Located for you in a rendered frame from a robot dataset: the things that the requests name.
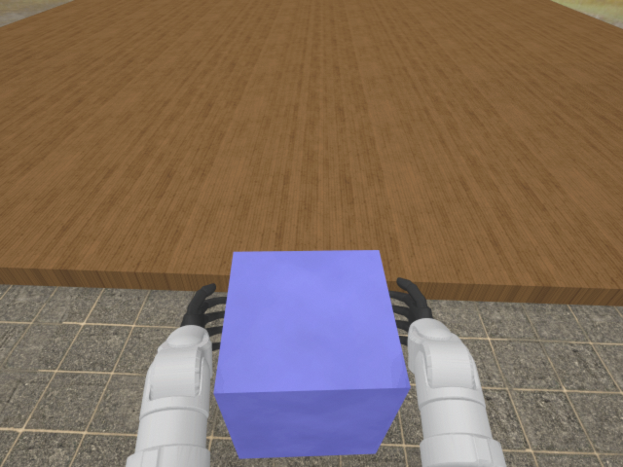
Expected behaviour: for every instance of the carton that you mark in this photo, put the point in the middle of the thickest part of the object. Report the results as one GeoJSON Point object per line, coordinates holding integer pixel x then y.
{"type": "Point", "coordinates": [310, 361]}

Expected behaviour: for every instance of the left robot forearm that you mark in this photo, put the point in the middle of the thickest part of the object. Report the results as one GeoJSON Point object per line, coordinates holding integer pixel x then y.
{"type": "Point", "coordinates": [175, 403]}

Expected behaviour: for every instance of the right robot forearm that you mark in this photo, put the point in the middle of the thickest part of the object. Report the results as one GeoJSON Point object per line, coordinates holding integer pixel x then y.
{"type": "Point", "coordinates": [455, 425]}

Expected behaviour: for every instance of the robot left hand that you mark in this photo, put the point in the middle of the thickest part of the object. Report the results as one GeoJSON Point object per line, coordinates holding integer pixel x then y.
{"type": "Point", "coordinates": [199, 305]}

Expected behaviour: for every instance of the robot right hand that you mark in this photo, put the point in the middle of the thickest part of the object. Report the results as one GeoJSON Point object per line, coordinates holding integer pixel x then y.
{"type": "Point", "coordinates": [416, 302]}

